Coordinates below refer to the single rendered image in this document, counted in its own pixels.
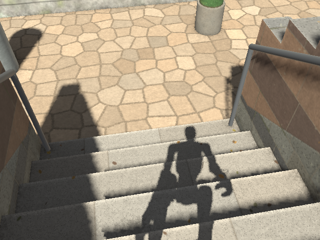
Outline stairs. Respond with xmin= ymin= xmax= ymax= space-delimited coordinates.
xmin=0 ymin=118 xmax=320 ymax=240

